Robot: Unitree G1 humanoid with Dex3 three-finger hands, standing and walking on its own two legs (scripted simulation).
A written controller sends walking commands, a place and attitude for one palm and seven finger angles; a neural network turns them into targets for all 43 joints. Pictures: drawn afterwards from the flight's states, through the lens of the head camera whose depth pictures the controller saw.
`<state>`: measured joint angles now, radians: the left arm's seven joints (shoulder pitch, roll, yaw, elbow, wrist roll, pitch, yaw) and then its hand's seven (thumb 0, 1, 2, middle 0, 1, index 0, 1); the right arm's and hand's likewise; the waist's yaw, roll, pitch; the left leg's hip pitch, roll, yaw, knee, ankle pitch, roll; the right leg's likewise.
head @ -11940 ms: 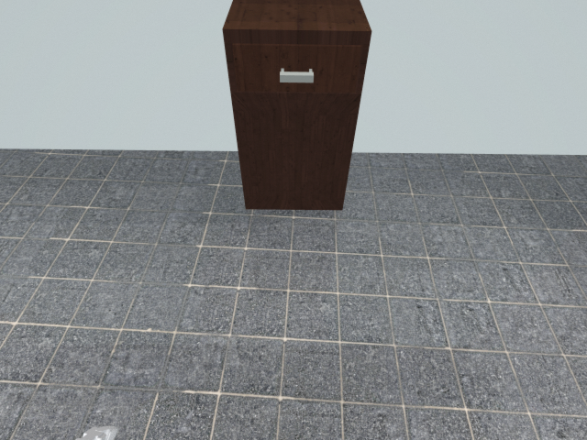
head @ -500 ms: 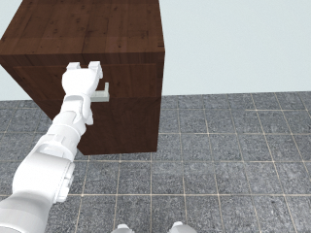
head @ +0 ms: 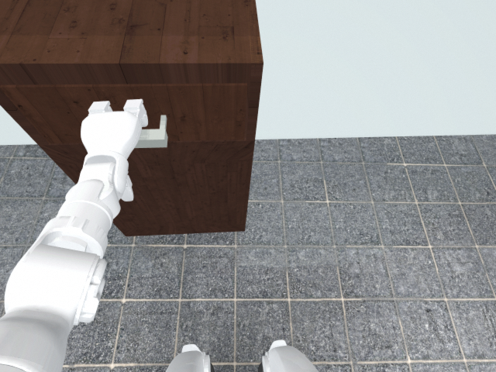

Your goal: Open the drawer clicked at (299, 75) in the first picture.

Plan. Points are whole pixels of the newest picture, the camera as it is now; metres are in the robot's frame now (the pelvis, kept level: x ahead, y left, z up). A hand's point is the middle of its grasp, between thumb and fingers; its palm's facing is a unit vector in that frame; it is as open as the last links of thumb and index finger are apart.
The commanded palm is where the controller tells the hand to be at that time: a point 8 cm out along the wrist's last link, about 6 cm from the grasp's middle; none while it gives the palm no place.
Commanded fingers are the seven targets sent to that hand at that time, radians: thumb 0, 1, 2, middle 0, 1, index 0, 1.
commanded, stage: lower the fingers behind the handle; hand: left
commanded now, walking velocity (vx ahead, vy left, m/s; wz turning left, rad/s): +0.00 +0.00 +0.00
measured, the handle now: (137, 129) +0.56 +0.16 -0.02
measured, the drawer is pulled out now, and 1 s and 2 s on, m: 0.00 0.00 0.00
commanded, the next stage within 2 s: lift the fingers back up to retry in 1.00 s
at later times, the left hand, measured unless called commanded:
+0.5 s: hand (127, 148) +0.51 +0.17 -0.01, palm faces -0.04 +0.01 -1.00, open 13.8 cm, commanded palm +0.50 +0.16 +0.02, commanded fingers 0.00 -0.50 0.30 -0.30 -1.20 -0.30 -1.20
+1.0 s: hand (128, 152) +0.50 +0.17 -0.01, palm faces -0.03 +0.03 -1.00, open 13.9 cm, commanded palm +0.49 +0.16 +0.01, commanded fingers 0.00 -0.50 0.30 -0.30 -1.20 -0.30 -1.20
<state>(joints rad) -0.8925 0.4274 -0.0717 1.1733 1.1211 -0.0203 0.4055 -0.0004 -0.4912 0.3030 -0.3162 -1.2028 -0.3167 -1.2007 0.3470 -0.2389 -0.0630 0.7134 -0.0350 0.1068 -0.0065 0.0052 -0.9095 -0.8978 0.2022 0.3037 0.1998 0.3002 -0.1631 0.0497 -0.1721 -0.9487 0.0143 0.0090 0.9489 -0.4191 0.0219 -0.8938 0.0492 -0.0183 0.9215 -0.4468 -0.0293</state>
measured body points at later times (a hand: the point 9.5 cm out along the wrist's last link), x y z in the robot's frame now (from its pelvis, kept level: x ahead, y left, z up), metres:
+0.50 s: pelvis -0.02 +0.01 -0.02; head +0.11 +0.02 +0.41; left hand +0.51 +0.17 +0.05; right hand -0.03 -0.25 -0.14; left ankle +0.00 +0.11 -0.68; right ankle -0.02 -0.11 -0.68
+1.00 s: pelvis -0.05 +0.01 -0.04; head +0.10 +0.02 +0.39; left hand +0.50 +0.17 +0.04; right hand -0.06 -0.25 -0.16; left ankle +0.00 +0.11 -0.68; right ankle -0.02 -0.11 -0.68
